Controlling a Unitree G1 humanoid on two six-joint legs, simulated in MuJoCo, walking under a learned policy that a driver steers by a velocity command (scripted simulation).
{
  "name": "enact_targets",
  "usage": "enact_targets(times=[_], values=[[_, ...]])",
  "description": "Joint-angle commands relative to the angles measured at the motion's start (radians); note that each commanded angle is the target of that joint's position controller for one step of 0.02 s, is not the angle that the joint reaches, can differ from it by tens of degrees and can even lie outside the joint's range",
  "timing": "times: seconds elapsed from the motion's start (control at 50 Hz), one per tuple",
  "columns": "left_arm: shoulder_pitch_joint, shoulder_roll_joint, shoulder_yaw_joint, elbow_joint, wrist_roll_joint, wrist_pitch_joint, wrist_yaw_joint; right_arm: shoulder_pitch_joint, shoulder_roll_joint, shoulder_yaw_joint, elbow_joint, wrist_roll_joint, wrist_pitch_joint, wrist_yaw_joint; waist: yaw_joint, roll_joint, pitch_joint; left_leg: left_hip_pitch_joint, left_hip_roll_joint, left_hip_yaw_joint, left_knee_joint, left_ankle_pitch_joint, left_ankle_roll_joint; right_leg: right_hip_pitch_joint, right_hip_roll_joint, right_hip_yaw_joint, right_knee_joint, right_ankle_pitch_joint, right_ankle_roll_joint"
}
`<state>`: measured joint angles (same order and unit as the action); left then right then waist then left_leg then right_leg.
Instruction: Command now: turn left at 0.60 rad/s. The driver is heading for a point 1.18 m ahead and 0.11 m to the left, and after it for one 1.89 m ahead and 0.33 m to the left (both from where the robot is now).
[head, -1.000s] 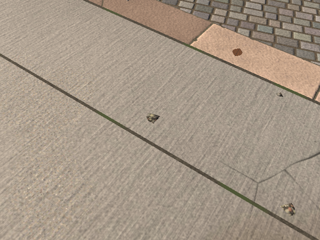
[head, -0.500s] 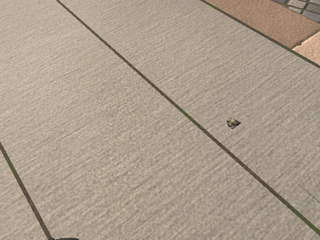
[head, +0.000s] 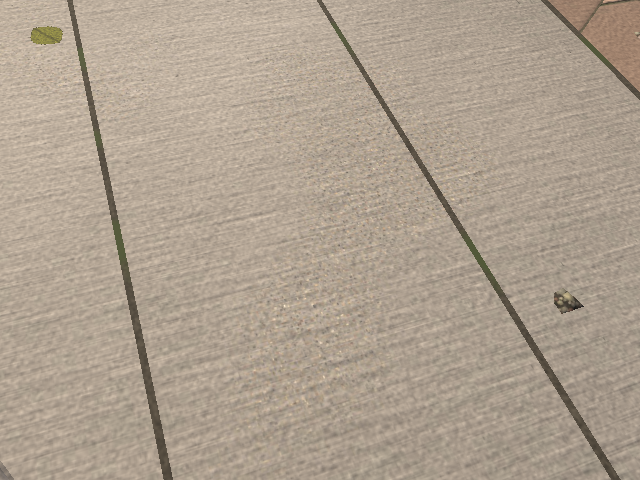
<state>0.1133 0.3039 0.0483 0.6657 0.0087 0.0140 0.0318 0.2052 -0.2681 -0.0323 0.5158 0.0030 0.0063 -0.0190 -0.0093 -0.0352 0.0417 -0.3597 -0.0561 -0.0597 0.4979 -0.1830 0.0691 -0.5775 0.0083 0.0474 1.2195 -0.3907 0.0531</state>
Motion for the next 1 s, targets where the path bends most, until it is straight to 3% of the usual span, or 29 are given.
enact_targets(times=[0.02,0.08,0.18,0.26,0.3,0.32,0.34,0.36,0.38,0.4,0.42,0.44,0.46,0.48,0.54,0.56,0.6,0.64,0.66,0.68,0.7,0.72,0.74,0.76,0.82,0.86,0.9,0.94,1.0], values=[[-0.003,0.059,0.012,-0.073,-0.004,-0.012,0.007,-0.030,-0.134,-0.035,-0.082,-0.004,-0.013,-0.013,0.015,0.141,-0.174,0.211,0.228,-0.297,-0.147,0.279,0.184,-0.097,0.001,0.029,0.024,0.062,0.020],[-0.031,0.038,0.004,-0.084,-0.005,-0.010,0.018,-0.016,-0.141,-0.041,-0.073,0.001,-0.008,-0.017,0.003,0.161,-0.161,0.208,0.205,-0.320,-0.153,0.194,0.171,-0.087,0.010,0.029,-0.112,0.078,0.025],[-0.065,0.014,-0.003,-0.087,-0.014,-0.015,0.008,-0.029,-0.150,-0.053,-0.074,0.000,0.001,-0.015,-0.010,0.204,-0.139,0.138,0.185,-0.388,-0.146,0.010,0.154,0.050,0.037,0.022,-0.370,0.023,0.000],[-0.016,0.029,0.005,-0.070,-0.022,-0.028,-0.006,-0.051,-0.144,-0.057,-0.074,0.012,0.015,-0.006,0.000,0.245,-0.159,0.152,0.187,-0.458,-0.097,0.136,0.139,0.178,0.048,0.023,-0.571,0.021,-0.026],[0.048,0.028,0.011,-0.045,-0.016,-0.035,-0.014,-0.080,-0.119,-0.050,-0.075,0.028,0.026,-0.009,0.037,0.216,-0.177,0.119,0.143,-0.426,-0.021,0.151,0.087,0.325,0.023,0.007,-0.791,0.202,-0.053],[0.059,0.061,0.018,-0.049,0.005,-0.035,-0.014,-0.056,-0.082,-0.038,-0.074,0.019,0.025,-0.007,0.024,0.116,-0.203,0.022,0.090,-0.360,0.087,0.005,0.038,0.444,-0.095,0.102,-0.810,0.278,-0.095],[-0.001,0.112,0.022,-0.081,0.019,-0.022,-0.008,0.033,-0.020,-0.020,-0.052,0.006,0.022,-0.002,-0.047,-0.149,-0.178,-0.128,-0.070,-0.186,0.315,-0.375,-0.036,0.507,-0.279,0.290,-0.851,0.515,-0.187],[0.007,0.128,0.034,-0.078,0.035,-0.022,-0.009,0.013,-0.121,-0.049,-0.074,-0.002,0.011,-0.003,-0.032,-0.297,-0.118,-0.233,-0.102,-0.089,0.486,-0.487,-0.095,0.386,-0.377,0.476,-0.928,0.530,-0.347],[-0.011,0.080,0.022,-0.092,0.024,-0.022,-0.003,0.011,-0.170,-0.065,-0.038,0.000,0.009,-0.007,-0.019,-0.167,-0.096,-0.240,-0.045,-0.115,0.623,-0.406,-0.126,0.382,-0.345,0.433,-0.921,0.400,-0.356],[-0.031,0.033,0.009,-0.093,0.008,-0.021,0.007,-0.007,-0.161,-0.065,-0.019,0.006,0.014,-0.009,-0.015,-0.098,-0.073,-0.261,-0.037,-0.116,0.678,-0.338,-0.142,0.379,-0.287,0.348,-0.896,0.334,-0.318],[-0.036,0.017,-0.002,-0.101,-0.003,-0.019,0.014,-0.010,-0.124,-0.054,-0.006,0.005,0.025,-0.013,-0.012,-0.076,-0.069,-0.272,-0.041,-0.109,0.716,-0.305,-0.154,0.385,-0.245,0.289,-0.888,0.310,-0.293],[-0.032,0.015,-0.008,-0.099,-0.008,-0.018,0.020,-0.018,-0.098,-0.045,-0.010,0.005,0.030,-0.014,-0.005,-0.070,-0.062,-0.291,-0.041,-0.108,0.738,-0.274,-0.162,0.404,-0.237,0.268,-0.880,0.343,-0.297],[-0.003,0.020,-0.008,-0.078,-0.012,-0.002,0.027,-0.032,-0.053,-0.028,-0.013,0.015,0.035,-0.016,-0.001,-0.080,-0.034,-0.302,-0.061,-0.052,0.653,-0.250,-0.172,0.403,-0.169,0.183,-0.886,0.317,-0.291],[0.026,0.010,-0.010,-0.073,-0.008,0.008,0.031,-0.058,-0.030,-0.015,-0.020,0.013,0.034,-0.017,0.018,-0.098,-0.039,-0.287,-0.054,-0.018,0.565,-0.246,-0.177,0.425,-0.151,0.163,-0.885,0.299,-0.290],[0.077,0.030,-0.005,-0.053,-0.008,0.030,0.042,-0.118,0.007,0.005,-0.024,0.012,0.021,-0.004,0.067,-0.133,-0.069,-0.172,-0.015,0.066,0.254,-0.275,-0.169,0.471,-0.143,0.157,-0.880,0.217,-0.290],[0.060,0.042,-0.008,-0.067,0.005,0.017,0.036,-0.102,-0.014,0.000,-0.017,0.002,0.011,0.004,0.061,-0.145,-0.125,-0.078,0.021,0.043,0.240,-0.228,-0.156,0.469,-0.201,0.207,-0.866,0.317,-0.304],[0.052,0.059,-0.007,-0.057,-0.008,0.010,0.028,-0.074,-0.030,-0.006,0.005,0.000,0.000,0.013,0.046,-0.128,-0.123,0.012,0.019,0.064,0.081,-0.149,-0.126,0.441,-0.206,0.204,-0.844,0.409,-0.311],[0.079,0.035,-0.020,-0.030,-0.019,-0.004,0.017,-0.034,-0.021,0.000,0.023,-0.019,-0.003,0.017,0.008,-0.096,-0.109,0.191,0.031,0.041,-0.127,0.070,-0.082,0.363,-0.190,0.183,-0.820,0.506,-0.273],[0.098,0.025,-0.026,-0.018,-0.012,-0.021,0.009,-0.024,-0.056,-0.004,0.012,-0.032,-0.003,0.011,0.004,-0.057,-0.134,0.308,0.088,-0.033,-0.131,0.187,-0.054,0.301,-0.170,0.165,-0.802,0.443,-0.220],[0.136,0.004,-0.033,-0.021,0.001,-0.039,-0.002,-0.048,-0.129,-0.019,0.010,-0.041,-0.001,0.006,0.057,0.119,-0.148,0.335,0.146,-0.092,-0.053,0.268,0.003,0.243,-0.087,0.083,-0.780,0.279,-0.161],[0.121,-0.003,-0.039,-0.009,0.009,-0.043,-0.003,-0.052,-0.070,-0.008,0.009,-0.038,-0.003,0.007,0.039,0.161,-0.165,0.256,0.169,-0.116,-0.084,0.135,0.052,0.306,-0.054,0.035,-0.773,0.148,-0.122],[0.084,0.006,-0.037,-0.006,0.010,-0.037,-0.003,-0.076,-0.008,0.012,0.000,-0.035,-0.007,0.012,0.026,0.134,-0.117,0.208,0.164,-0.125,-0.112,0.022,0.055,0.313,-0.043,0.029,-0.780,0.131,-0.104],[0.069,0.001,-0.037,0.000,0.010,-0.031,-0.001,-0.084,0.002,0.015,0.003,-0.034,-0.010,0.013,0.021,0.124,-0.082,0.182,0.141,-0.113,-0.119,-0.037,0.041,0.309,-0.038,0.024,-0.789,0.142,-0.101],[0.068,-0.002,-0.037,0.001,0.013,-0.026,0.002,-0.079,-0.012,0.010,0.009,-0.025,-0.017,0.011,0.017,0.127,-0.057,0.167,0.132,-0.113,-0.133,-0.069,0.030,0.296,-0.033,0.024,-0.793,0.149,-0.107],[0.089,0.003,-0.035,0.021,0.010,-0.027,0.000,-0.056,-0.018,0.010,0.020,-0.027,-0.032,0.009,0.020,0.097,-0.044,0.160,0.123,-0.102,-0.128,-0.016,0.014,0.317,-0.041,0.037,-0.818,0.195,-0.116],[0.107,0.006,-0.032,0.038,0.001,-0.033,-0.004,-0.004,-0.050,-0.003,0.036,-0.019,-0.029,0.004,0.003,0.105,-0.067,0.194,0.120,-0.119,-0.148,-0.260,0.034,0.285,-0.002,-0.009,-0.765,0.051,-0.124],[0.082,0.006,-0.027,0.026,-0.009,-0.046,-0.011,0.063,-0.088,-0.016,0.051,-0.011,-0.027,0.002,-0.018,0.165,-0.014,0.197,0.225,-0.285,-0.241,-0.544,0.110,0.158,0.020,-0.057,-0.630,-0.056,-0.123],[0.059,0.010,-0.023,0.011,-0.019,-0.065,-0.022,0.091,-0.105,-0.023,0.064,0.000,-0.034,0.003,-0.019,0.171,0.039,0.181,0.305,-0.410,-0.306,-0.609,0.172,0.099,0.004,-0.055,-0.571,-0.068,-0.141],[0.106,0.009,-0.020,0.028,-0.022,-0.095,-0.043,0.032,-0.107,-0.023,0.059,0.014,-0.043,0.007,0.035,0.151,0.026,0.109,0.296,-0.369,-0.300,-0.524,0.157,0.202,-0.022,-0.040,-0.608,-0.043,-0.177]])
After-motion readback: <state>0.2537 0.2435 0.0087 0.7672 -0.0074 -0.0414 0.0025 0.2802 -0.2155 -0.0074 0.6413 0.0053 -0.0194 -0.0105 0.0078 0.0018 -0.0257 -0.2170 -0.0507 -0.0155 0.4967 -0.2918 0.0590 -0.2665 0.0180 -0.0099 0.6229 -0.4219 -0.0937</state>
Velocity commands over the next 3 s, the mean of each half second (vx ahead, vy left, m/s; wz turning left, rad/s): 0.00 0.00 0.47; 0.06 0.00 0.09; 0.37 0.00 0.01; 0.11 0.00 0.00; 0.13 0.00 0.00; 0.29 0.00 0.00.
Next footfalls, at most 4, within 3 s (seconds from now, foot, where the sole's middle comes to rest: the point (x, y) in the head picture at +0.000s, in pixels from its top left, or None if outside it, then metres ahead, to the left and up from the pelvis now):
0.32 right None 0.08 -0.14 -0.78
0.66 left None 0.06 0.06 -0.78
1.50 left None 0.44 0.15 -0.78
1.88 right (345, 448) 0.50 -0.08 -0.78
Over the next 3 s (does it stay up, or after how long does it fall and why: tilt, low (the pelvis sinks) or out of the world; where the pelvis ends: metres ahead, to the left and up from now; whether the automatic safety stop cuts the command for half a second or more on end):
stays up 0.69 0.07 -0.01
